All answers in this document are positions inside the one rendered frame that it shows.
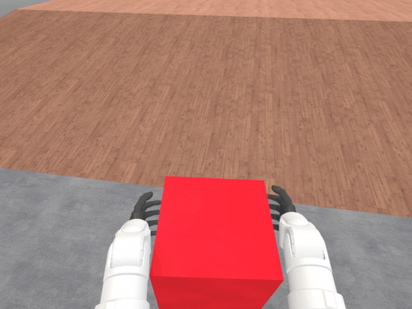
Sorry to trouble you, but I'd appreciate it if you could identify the robot left hand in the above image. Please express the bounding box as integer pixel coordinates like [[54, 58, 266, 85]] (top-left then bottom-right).
[[129, 192, 162, 236]]

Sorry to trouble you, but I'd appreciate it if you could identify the left robot forearm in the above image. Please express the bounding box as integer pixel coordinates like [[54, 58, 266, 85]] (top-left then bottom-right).
[[95, 219, 151, 309]]

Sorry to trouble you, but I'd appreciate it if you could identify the robot right hand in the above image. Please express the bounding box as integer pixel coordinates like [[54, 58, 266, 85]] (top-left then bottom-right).
[[267, 185, 296, 231]]

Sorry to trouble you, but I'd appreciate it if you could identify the carton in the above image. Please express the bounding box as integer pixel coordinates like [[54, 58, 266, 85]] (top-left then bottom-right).
[[149, 176, 284, 309]]

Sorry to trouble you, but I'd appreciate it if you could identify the right robot forearm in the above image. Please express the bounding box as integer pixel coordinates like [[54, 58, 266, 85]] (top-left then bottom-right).
[[279, 212, 346, 309]]

